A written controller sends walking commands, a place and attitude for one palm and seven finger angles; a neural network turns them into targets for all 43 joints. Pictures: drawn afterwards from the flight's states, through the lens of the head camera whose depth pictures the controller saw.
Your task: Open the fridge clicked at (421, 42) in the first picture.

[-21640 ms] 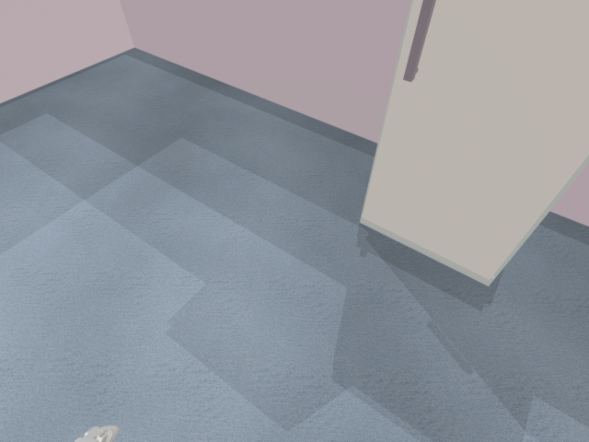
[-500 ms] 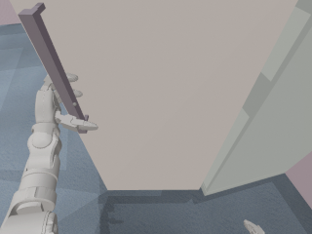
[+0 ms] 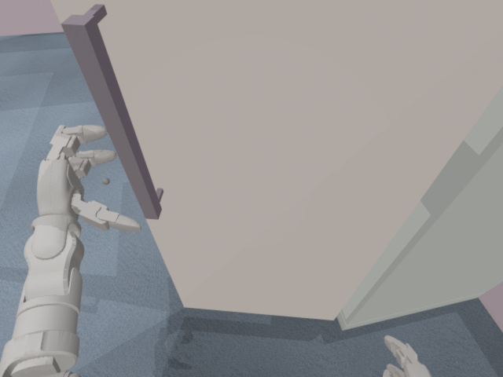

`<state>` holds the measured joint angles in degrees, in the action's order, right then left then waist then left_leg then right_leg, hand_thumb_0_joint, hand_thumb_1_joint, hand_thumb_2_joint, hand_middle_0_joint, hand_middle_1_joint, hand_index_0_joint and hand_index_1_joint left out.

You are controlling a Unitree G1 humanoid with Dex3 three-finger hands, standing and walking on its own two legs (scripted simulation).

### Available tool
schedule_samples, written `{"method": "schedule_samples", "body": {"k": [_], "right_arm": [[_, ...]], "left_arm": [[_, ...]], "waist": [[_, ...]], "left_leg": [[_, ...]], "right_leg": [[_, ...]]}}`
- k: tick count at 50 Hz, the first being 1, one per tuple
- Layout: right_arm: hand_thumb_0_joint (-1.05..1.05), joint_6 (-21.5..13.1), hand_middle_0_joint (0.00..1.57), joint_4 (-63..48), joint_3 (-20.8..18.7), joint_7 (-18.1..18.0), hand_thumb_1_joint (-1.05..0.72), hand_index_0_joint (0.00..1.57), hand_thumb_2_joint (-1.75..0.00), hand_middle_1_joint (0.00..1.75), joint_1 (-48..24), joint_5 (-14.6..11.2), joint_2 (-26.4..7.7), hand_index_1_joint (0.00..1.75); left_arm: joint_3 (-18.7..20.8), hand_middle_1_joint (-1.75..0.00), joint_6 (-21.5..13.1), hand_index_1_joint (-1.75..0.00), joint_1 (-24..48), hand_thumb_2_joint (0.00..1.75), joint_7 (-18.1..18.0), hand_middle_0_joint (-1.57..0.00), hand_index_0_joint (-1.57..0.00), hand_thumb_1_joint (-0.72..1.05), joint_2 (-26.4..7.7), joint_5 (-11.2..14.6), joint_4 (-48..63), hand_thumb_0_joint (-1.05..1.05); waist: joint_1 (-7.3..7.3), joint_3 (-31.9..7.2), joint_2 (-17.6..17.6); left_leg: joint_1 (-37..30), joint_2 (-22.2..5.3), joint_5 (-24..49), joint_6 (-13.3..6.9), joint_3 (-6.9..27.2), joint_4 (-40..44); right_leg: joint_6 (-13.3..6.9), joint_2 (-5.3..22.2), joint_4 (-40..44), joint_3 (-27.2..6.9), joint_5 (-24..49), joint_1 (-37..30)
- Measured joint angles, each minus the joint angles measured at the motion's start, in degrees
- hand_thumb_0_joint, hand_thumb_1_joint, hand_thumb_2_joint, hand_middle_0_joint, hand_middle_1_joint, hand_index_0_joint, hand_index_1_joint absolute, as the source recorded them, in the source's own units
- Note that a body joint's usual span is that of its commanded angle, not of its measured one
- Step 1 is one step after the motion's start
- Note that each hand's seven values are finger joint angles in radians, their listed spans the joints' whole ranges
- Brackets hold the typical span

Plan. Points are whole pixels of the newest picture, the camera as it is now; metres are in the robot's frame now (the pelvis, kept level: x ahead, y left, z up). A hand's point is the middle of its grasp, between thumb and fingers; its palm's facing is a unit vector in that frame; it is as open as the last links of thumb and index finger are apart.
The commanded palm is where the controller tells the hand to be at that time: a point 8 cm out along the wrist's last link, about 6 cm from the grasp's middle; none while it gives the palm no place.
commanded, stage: slip the hand off the handle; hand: left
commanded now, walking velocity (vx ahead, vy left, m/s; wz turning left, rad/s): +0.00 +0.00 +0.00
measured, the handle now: (132, 135) +0.41 +0.21 +0.18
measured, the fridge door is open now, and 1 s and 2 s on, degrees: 73 73 73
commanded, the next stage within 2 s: draw the hand back to the body in 0.98 s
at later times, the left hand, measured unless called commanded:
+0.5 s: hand (76, 198) +0.32 +0.28 +0.13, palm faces +0.23 -0.97 -0.12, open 14.7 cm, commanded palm +0.28 +0.32 +0.14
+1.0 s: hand (52, 251) +0.24 +0.27 +0.13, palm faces +0.26 -0.96 -0.13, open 14.7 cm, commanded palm +0.20 +0.32 +0.14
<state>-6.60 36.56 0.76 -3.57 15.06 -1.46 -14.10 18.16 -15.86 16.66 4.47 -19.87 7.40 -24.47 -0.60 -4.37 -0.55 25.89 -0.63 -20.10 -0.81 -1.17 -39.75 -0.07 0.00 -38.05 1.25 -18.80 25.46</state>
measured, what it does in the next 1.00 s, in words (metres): stands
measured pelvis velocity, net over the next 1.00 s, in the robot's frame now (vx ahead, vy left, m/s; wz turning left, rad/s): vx -0.01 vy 0.00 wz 0.03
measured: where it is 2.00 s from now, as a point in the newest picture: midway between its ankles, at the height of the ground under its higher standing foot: outside the picture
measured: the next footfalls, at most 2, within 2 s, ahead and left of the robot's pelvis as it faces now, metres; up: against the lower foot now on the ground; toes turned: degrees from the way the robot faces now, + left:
none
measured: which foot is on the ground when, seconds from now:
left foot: down 0.00-1.00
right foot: down 0.00-1.00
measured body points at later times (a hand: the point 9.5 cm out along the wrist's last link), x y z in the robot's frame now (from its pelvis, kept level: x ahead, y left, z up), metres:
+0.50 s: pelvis -0.01 +0.01 +0.00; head +0.01 +0.01 +0.45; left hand +0.31 +0.33 +0.14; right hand +0.12 -0.25 -0.10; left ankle +0.00 +0.11 -0.72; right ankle +0.00 -0.12 -0.72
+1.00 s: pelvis -0.01 +0.00 +0.00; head -0.01 -0.01 +0.45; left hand +0.22 +0.32 +0.14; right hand +0.18 -0.23 -0.07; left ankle +0.00 +0.11 -0.72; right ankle +0.00 -0.12 -0.72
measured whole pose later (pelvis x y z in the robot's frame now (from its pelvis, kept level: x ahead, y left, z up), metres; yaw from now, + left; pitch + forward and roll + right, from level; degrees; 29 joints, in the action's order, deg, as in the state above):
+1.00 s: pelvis -0.01 +0.00 +0.00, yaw +1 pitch +4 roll -1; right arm -10.6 33.6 2.9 -5.4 13.3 -1.8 -14.4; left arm 22.2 -12.3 -4.2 14.1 -20.3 15.6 -5.9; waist -3.5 -4.6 -1.5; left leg 25.4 -0.5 -20.6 -0.4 0.6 -42.4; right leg -0.5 0.1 -40.2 2.9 -19.6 24.1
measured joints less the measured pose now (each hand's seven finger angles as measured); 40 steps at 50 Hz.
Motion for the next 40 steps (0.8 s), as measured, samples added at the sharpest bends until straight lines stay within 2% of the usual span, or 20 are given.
{"method": "schedule_samples", "body": {"k": [7,18,23,27,32,40], "right_arm": [[0.01,0.3,0.20,0.4,0.3,-0.3,-0.90,0.20,-0.90,0.30,0.3,-0.2,-0.1,0.30],[0.01,0.5,0.20,0.1,0.7,-0.9,-0.90,0.20,-0.90,0.30,1.3,-0.2,-0.2,0.30],[0.01,0.6,0.20,-0.4,0.5,-0.4,-0.90,0.20,-0.90,0.30,2.5,-0.4,-0.8,0.30],[0.01,0.5,0.20,-1.1,0.5,-0.4,-0.90,0.20,-0.90,0.30,2.5,-0.5,-0.9,0.30],[0.01,-0.4,0.20,-1.3,0.7,-0.9,-0.90,0.20,-0.90,0.30,1.5,-0.3,-0.8,0.30],[0.01,-2.0,0.20,-1.6,1.6,-1.9,-0.90,0.20,-0.90,0.30,-1.1,-0.5,-0.5,0.30]], "left_arm": [[0.5,-1.16,0.9,-1.15,-0.8,0.20,2.4,-0.26,-0.26,-0.55,-0.6,1.0,0.8,-0.01],[4.4,-1.15,0.2,-1.15,1.7,0.20,6.2,-0.25,-0.26,-0.55,-4.1,2.3,-3.7,-0.01],[4.5,-1.15,0.4,-1.15,-2.8,0.20,8.2,-0.25,-0.25,-0.55,-3.3,4.3,0.1,-0.01],[5.2,-1.15,1.1,-1.15,-7.3,0.20,8.0,-0.25,-0.26,-0.55,-2.5,5.1,3.7,-0.01],[5.3,-1.15,0.8,-1.15,-10.8,0.20,7.2,-0.25,-0.26,-0.55,-1.6,5.3,7.6,-0.01],[4.3,-1.15,1.9,-1.15,-13.6,0.20,8.9,-0.25,-0.26,-0.55,-1.6,6.7,11.0,-0.01]], "waist": [[-0.44,-0.2,-0.2],[0.12,0.0,-0.2],[-0.01,-0.7,-0.4],[-0.07,-0.6,-0.4],[-0.74,-0.1,-0.4],[-1.92,0.0,-0.6]], "left_leg": [[0.3,0.4,-0.6,-0.3,0.3,-0.9],[2.0,0.1,-0.6,-0.4,0.5,-2.2],[1.9,0.1,-0.7,-0.4,0.0,-2.2],[1.5,0.0,-0.8,-0.4,-0.1,-2.4],[1.4,0.1,-0.8,-0.3,0.5,-3.0],[0.8,0.1,-0.5,0.1,1.4,-3.0]], "right_leg": [[0.4,0.4,-0.4,0.3,-0.4,-0.1],[0.3,0.2,-1.1,0.4,-0.2,1.4],[0.4,0.1,-1.3,0.0,-0.2,1.5],[0.4,0.1,-1.7,-0.1,-0.3,1.2],[0.2,0.1,-2.2,0.5,-0.5,0.9],[-0.1,0.1,-2.2,1.3,-0.5,-0.1]]}}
